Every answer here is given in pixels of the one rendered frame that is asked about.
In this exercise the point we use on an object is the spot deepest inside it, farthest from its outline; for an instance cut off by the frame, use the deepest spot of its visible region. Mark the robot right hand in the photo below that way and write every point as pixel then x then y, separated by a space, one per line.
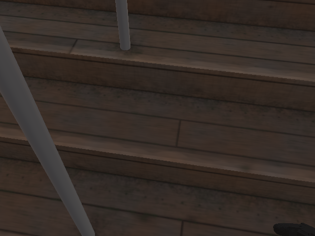
pixel 294 229

